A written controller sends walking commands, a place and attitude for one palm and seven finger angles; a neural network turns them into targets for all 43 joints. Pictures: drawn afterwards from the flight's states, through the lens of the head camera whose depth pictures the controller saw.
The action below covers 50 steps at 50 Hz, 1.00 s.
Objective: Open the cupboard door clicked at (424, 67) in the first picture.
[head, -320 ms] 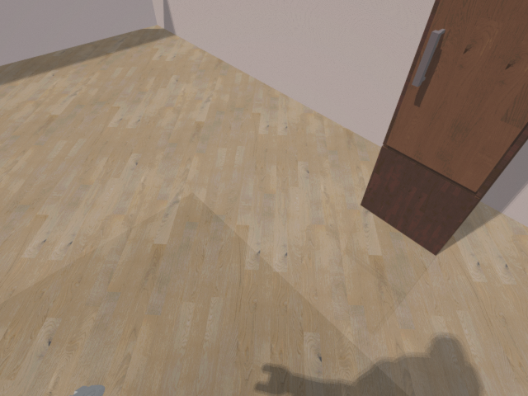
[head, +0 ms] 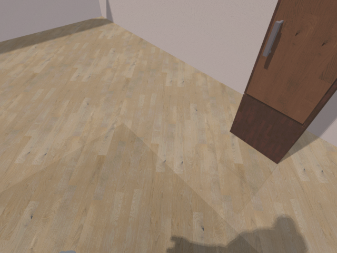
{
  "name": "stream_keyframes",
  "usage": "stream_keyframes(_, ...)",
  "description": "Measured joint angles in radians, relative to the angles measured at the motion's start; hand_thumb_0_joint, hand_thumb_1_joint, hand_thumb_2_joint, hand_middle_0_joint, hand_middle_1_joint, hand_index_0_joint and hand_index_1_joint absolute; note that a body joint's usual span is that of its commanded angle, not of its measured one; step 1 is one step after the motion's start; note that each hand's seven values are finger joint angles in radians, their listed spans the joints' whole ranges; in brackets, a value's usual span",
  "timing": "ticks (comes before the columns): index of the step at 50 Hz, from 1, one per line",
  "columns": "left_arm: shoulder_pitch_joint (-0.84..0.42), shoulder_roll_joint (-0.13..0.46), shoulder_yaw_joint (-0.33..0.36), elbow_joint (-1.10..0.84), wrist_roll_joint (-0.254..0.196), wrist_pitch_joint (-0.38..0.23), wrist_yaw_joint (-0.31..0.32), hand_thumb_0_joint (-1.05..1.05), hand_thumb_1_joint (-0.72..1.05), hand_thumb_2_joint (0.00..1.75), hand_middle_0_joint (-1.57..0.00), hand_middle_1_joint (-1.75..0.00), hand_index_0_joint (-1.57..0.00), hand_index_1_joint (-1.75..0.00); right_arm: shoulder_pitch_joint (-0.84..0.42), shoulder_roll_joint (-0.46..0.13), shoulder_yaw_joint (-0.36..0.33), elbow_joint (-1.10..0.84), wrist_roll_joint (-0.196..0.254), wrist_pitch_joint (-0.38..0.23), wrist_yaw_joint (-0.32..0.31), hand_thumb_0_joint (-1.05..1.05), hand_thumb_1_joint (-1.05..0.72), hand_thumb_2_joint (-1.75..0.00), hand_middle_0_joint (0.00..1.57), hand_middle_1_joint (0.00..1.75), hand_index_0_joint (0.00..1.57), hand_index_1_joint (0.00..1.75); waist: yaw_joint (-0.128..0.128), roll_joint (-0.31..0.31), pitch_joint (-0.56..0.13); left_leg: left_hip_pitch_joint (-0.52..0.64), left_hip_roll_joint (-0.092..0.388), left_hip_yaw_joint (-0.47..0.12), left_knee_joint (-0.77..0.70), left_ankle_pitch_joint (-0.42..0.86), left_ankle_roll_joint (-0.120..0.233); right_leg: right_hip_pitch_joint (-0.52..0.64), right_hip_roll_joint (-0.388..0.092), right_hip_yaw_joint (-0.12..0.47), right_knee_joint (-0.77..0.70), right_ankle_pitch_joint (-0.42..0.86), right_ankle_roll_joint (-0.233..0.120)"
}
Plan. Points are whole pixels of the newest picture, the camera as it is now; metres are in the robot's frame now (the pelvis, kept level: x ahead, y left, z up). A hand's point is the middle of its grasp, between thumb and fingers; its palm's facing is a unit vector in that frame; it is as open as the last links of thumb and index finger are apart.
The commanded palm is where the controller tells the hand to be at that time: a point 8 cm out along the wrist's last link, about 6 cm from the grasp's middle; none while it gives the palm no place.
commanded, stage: stand and wait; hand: left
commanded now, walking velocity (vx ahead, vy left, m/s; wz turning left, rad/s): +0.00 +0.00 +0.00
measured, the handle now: (273, 38) +1.10 -0.46 +0.03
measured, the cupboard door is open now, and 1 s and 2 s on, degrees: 0 0 0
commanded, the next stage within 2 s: look at it before walking up in 0.50 s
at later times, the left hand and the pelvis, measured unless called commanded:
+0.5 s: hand out of the picture +0.07 +0.24 -0.15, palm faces -0.03 -0.94 -0.34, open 7.4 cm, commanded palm none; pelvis -0.01 -0.01 +0.00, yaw +0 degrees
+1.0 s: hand out of the picture +0.07 +0.24 -0.15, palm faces -0.03 -0.94 -0.33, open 7.4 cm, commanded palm none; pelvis +0.00 -0.01 +0.00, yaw +0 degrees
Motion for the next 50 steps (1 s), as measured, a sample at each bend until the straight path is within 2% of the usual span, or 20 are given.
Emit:
stream_keyframes(17, 0.012, 0.021, 0.007, 0.048, -0.002, 0.0, 0.001, 0.0, 0.9, 0.89, -0.2, -0.3, -0.2, -0.3, 0.034, -0.023, -0.003, 0.066, 0.005, 0.005, -0.001, 0.0, -0.91, -0.9, 0.2, 0.3, 0.2, 0.3, -0.006, 0.002, 0.018, 0.014, 0.011, -0.003, -0.037, 0.027, -0.01, 0.014, 0.011, -0.003, -0.038, 0.028, -0.009)
stream_keyframes(50, 0.002, 0.015, 0.005, 0.055, 0.0, -0.005, -0.001, 0.0, 0.9, 0.89, -0.2, -0.3, -0.2, -0.3, 0.019, -0.018, 0.002, 0.075, 0.007, 0.0, 0.0, 0.0, -0.91, -0.9, 0.2, 0.3, 0.2, 0.3, -0.004, 0.004, 0.016, 0.03, 0.017, -0.001, -0.073, 0.045, -0.015, 0.027, 0.016, -0.002, -0.071, 0.045, -0.013)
